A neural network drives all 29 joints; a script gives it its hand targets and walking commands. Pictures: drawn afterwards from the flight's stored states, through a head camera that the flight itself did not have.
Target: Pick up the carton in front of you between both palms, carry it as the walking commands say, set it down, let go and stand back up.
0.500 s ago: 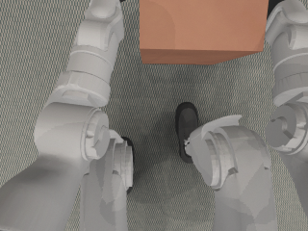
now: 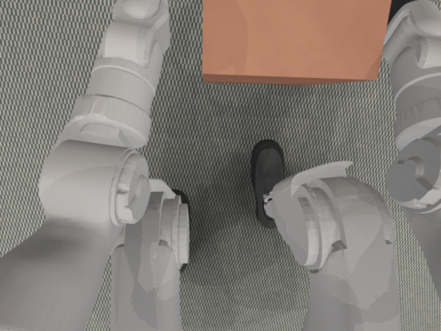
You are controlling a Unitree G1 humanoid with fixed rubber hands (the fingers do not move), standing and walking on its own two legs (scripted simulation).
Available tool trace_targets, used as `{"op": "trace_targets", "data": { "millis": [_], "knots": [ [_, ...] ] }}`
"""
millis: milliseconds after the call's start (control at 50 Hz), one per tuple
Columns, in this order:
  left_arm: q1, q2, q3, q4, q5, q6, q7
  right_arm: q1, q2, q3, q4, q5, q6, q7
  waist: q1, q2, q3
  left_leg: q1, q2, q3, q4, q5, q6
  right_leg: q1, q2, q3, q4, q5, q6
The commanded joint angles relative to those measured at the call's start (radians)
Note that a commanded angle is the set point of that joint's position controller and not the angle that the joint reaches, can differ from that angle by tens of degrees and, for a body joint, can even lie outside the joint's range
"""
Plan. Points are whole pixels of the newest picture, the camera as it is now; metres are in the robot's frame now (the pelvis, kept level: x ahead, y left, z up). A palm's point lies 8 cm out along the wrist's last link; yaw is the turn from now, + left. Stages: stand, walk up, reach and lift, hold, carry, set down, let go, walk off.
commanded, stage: set down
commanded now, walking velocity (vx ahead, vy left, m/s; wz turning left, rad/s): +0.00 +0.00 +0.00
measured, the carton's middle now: (272, 12) +0.53 -0.14 -0.25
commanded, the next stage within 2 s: let go in 1.26 s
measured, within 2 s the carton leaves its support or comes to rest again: neither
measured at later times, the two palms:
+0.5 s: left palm out of the picture +0.59 +0.04 -0.09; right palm out of the picture +0.50 -0.32 -0.09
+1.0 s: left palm out of the picture +0.59 +0.05 +0.06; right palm out of the picture +0.50 -0.34 +0.06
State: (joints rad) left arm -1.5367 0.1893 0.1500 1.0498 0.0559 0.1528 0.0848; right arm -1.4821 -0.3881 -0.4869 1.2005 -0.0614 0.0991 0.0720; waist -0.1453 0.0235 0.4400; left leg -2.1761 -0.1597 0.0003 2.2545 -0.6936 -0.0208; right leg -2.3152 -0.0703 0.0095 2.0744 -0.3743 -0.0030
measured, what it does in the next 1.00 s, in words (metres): rises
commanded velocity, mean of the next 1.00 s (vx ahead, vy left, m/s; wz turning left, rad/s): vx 0.00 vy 0.00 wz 0.00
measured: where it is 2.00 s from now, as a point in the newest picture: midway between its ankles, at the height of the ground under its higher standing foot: (221, 222)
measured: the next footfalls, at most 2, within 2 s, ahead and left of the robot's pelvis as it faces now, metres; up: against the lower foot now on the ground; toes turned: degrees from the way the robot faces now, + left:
none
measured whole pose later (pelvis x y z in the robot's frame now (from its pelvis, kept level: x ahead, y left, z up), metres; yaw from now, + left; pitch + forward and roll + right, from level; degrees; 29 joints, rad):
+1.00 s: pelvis +0.02 -0.02 +0.16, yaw -1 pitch +46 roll +4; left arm -1.28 0.27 0.18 0.86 -0.04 0.25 0.11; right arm -1.18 -0.35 -0.36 0.84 0.05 0.20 0.02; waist -0.13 0.04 0.02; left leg -1.86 -0.09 -0.01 1.64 -0.59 -0.03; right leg -2.01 0.00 0.02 1.52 -0.32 -0.02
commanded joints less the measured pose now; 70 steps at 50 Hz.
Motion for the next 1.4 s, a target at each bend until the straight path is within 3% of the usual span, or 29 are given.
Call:
{"op": "trace_targets", "data": {
  "millis": [0,20,80,180,300,380,400,460,600,620,640,660,720,780,840,860,920,940,960,1040,1120,1140,1200,1220,1240,1280,1320,1340,1380],
  "knots": [
    [-0.277,0.149,-0.077,-0.079,-0.086,-0.022,0.048,-0.136,-0.177,0.010,-0.019,0.058,-0.075,-0.065,-0.101,0.117,-0.993,0.284,0.059,-0.025,-0.293,0.184,-0.023,0.674,0.052,-0.038,-0.036,0.185,0.013],
    [-0.325,0.189,-0.092,-0.085,-0.102,-0.027,0.058,-0.190,-0.216,0.016,-0.024,0.088,-0.088,-0.074,-0.083,0.151,-1.021,0.305,0.071,-0.036,-0.285,0.220,-0.026,0.675,0.042,-0.025,-0.027,0.209,0.005],
    [-0.324,0.169,-0.167,-0.089,-0.203,-0.026,0.048,-0.226,-0.250,0.084,-0.041,0.169,-0.116,-0.083,-0.118,0.113,-1.100,0.282,0.075,-0.032,-0.271,0.247,-0.026,0.753,0.027,-0.022,-0.023,0.297,-0.008],
    [-0.319,0.166,-0.200,-0.160,-0.263,-0.032,0.037,-0.221,-0.238,0.140,-0.089,0.217,-0.111,-0.077,-0.109,0.105,-1.239,0.242,0.069,0.015,-0.253,0.274,-0.042,0.937,0.034,0.001,-0.038,0.418,-0.009],
    [-0.292,0.214,-0.138,-0.241,-0.225,0.006,0.060,-0.171,-0.257,0.137,-0.222,0.187,-0.066,-0.091,-0.116,0.067,-1.461,0.270,0.055,0.050,-0.292,0.200,-0.039,1.140,0.047,-0.008,-0.080,0.444,0.001],
    [-0.274,0.232,-0.071,-0.306,-0.181,0.037,0.079,-0.164,-0.223,0.135,-0.303,0.183,-0.016,-0.107,-0.082,0.050,-1.521,0.327,0.037,0.061,-0.361,0.154,-0.028,1.164,0.062,-0.025,-0.150,0.356,0.000],
    [-0.257,0.221,-0.064,-0.276,-0.175,0.045,0.080,-0.161,-0.226,0.139,-0.322,0.176,-0.004,-0.113,-0.093,0.053,-1.525,0.336,0.035,0.068,-0.371,0.126,-0.023,1.176,0.069,-0.022,-0.175,0.328,0.002],
    [-0.204,0.209,0.000,-0.209,-0.139,0.059,0.078,-0.146,-0.169,0.170,-0.323,0.168,0.031,-0.108,-0.033,0.016,-1.423,0.290,0.035,0.078,-0.415,0.094,-0.010,1.138,0.080,-0.017,-0.240,0.231,0.006],
    [-0.135,0.216,0.059,-0.140,-0.099,0.055,0.046,-0.086,-0.107,0.156,-0.327,0.127,0.052,-0.091,-0.010,-0.060,-1.349,0.216,0.038,0.069,-0.540,0.067,0.003,1.117,0.085,-0.023,-0.344,0.195,0.028],
    [-0.126,0.210,0.049,-0.153,-0.093,0.049,0.042,-0.074,-0.121,0.134,-0.338,0.115,0.049,-0.094,-0.034,-0.043,-1.357,0.205,0.035,0.074,-0.551,0.082,-0.005,1.141,0.093,-0.015,-0.363,0.209,0.025],
    [-0.115,0.184,0.050,-0.128,-0.090,0.045,0.038,-0.070,-0.112,0.144,-0.314,0.105,0.043,-0.092,-0.004,-0.035,-1.336,0.198,0.029,0.077,-0.567,0.085,-0.007,1.153,0.094,-0.017,-0.377,0.213,0.027],
    [-0.100,0.223,0.080,-0.138,-0.085,0.041,0.032,-0.054,-0.086,0.149,-0.364,0.115,0.045,-0.092,-0.014,-0.061,-1.360,0.215,0.035,0.075,-0.581,0.092,0.002,1.182,0.101,-0.006,-0.396,0.216,0.030],
    [-0.115,0.196,0.034,-0.228,-0.098,0.046,0.025,-0.013,-0.107,0.115,-0.379,0.105,0.056,-0.083,-0.046,0.012,-1.458,0.294,0.034,0.069,-0.635,0.133,-0.012,1.219,0.103,-0.024,-0.430,0.300,0.020],
    [-0.072,0.181,0.032,-0.265,-0.112,0.052,0.030,0.024,-0.123,0.113,-0.426,0.090,0.061,-0.076,-0.046,-0.019,-1.547,0.354,0.027,0.074,-0.680,0.183,-0.022,1.299,0.108,-0.046,-0.470,0.373,0.030],
    [-0.072,0.195,0.026,-0.297,-0.096,0.066,0.036,0.022,-0.104,0.122,-0.458,0.126,0.081,-0.065,-0.026,0.029,-1.585,0.432,0.024,0.076,-0.724,0.206,-0.021,1.318,0.118,-0.040,-0.515,0.396,0.029],
    [-0.080,0.184,0.020,-0.328,-0.112,0.076,0.035,0.038,-0.132,0.117,-0.471,0.116,0.087,-0.063,-0.059,0.039,-1.598,0.442,0.029,0.068,-0.746,0.207,-0.027,1.340,0.110,-0.038,-0.540,0.398,0.024],
    [-0.019,0.179,0.044,-0.295,-0.087,0.082,0.030,0.074,-0.117,0.117,-0.471,0.115,0.088,-0.056,-0.024,0.036,-1.538,0.457,0.030,0.060,-0.797,0.220,-0.025,1.327,0.113,-0.030,-0.595,0.409,0.022],
    [-0.022,0.183,0.036,-0.332,-0.088,0.079,0.029,0.084,-0.122,0.111,-0.481,0.108,0.088,-0.053,-0.052,0.043,-1.586,0.489,0.025,0.060,-0.824,0.230,-0.030,1.389,0.114,-0.038,-0.616,0.433,0.020],
    [0.013,0.165,0.039,-0.303,-0.085,0.078,0.029,0.090,-0.087,0.127,-0.490,0.114,0.085,-0.048,-0.024,0.025,-1.565,0.490,0.022,0.059,-0.858,0.250,-0.026,1.386,0.115,-0.048,-0.626,0.443,0.021],
    [0.028,0.148,0.037,-0.331,-0.089,0.073,0.017,0.123,-0.105,0.090,-0.491,0.096,0.087,-0.042,-0.044,0.047,-1.560,0.548,0.031,0.046,-0.935,0.251,-0.027,1.435,0.115,-0.032,-0.706,0.453,0.023],
    [0.048,0.177,0.063,-0.318,-0.069,0.061,0.008,0.141,-0.052,0.114,-0.474,0.086,0.084,-0.040,-0.005,0.005,-1.534,0.565,0.033,0.049,-0.998,0.268,-0.026,1.533,0.109,-0.023,-0.781,0.456,0.033],
    [0.046,0.178,0.061,-0.282,-0.071,0.067,0.000,0.141,-0.063,0.098,-0.469,0.079,0.085,-0.042,-0.027,0.009,-1.526,0.581,0.035,0.040,-1.021,0.263,-0.027,1.553,0.110,-0.020,-0.803,0.468,0.035],
    [0.080,0.176,0.071,-0.251,-0.064,0.058,-0.017,0.159,-0.037,0.095,-0.462,0.059,0.074,-0.043,-0.033,-0.012,-1.494,0.616,0.045,0.032,-1.093,0.293,-0.023,1.588,0.105,-0.014,-0.874,0.480,0.032],
    [0.103,0.172,0.092,-0.269,-0.049,0.046,-0.019,0.187,-0.035,0.104,-0.483,0.052,0.066,-0.043,-0.002,0.003,-1.494,0.616,0.039,0.042,-1.106,0.313,-0.029,1.628,0.097,0.007,-0.897,0.526,0.018],
    [0.096,0.140,0.063,-0.266,-0.063,0.045,-0.023,0.184,-0.053,0.078,-0.456,0.041,0.062,-0.036,-0.039,0.022,-1.469,0.620,0.046,0.026,-1.131,0.305,-0.032,1.623,0.095,-0.006,-0.902,0.507,0.021],
    [0.150,0.086,0.050,-0.264,-0.072,0.042,-0.018,0.180,-0.058,0.092,-0.490,0.038,0.053,-0.024,-0.029,0.028,-1.498,0.725,0.051,0.013,-1.189,0.351,-0.033,1.647,0.103,-0.015,-0.952,0.522,0.013],
    [0.186,0.109,0.079,-0.295,-0.029,0.041,-0.011,0.255,-0.048,0.091,-0.470,0.017,0.055,-0.011,-0.020,0.042,-1.494,0.794,0.051,0.013,-1.219,0.373,-0.041,1.671,0.101,-0.020,-0.987,0.514,0.016],
    [0.238,0.090,0.105,-0.270,-0.008,0.041,-0.006,0.282,-0.015,0.108,-0.460,0.012,0.056,0.000,0.016,0.019,-1.465,0.801,0.051,0.021,-1.252,0.393,-0.039,1.677,0.101,-0.029,-1.006,0.525,0.015],
    [0.334,0.060,0.115,-0.320,0.028,0.041,0.008,0.357,-0.051,0.079,-0.518,-0.033,0.049,0.016,-0.006,0.027,-1.472,0.832,0.054,0.006,-1.295,0.425,-0.045,1.771,0.101,-0.011,-1.042,0.584,-0.001]
  ]
}}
